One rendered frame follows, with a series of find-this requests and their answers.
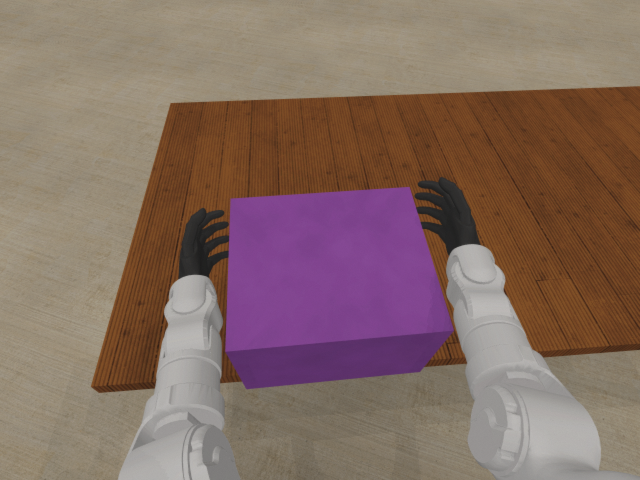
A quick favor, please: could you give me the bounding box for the right robot hand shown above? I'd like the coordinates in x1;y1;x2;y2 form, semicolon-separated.
415;177;480;255

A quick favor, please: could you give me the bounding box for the right robot forearm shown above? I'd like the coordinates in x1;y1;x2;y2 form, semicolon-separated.
446;244;601;465

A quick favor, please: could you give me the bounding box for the left robot forearm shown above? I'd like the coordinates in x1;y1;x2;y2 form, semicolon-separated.
118;275;225;480

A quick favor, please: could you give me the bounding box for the robot right upper arm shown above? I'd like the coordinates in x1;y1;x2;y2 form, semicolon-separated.
467;382;640;480

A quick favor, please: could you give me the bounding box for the table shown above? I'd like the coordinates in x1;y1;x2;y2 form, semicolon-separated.
91;86;640;393

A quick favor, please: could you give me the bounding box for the carton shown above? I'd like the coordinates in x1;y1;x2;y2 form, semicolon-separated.
225;187;454;389

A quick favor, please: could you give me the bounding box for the left robot hand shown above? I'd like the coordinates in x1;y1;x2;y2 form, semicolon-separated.
179;208;229;279

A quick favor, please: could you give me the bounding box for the robot left upper arm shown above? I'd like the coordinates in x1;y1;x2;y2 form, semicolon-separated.
119;423;241;480

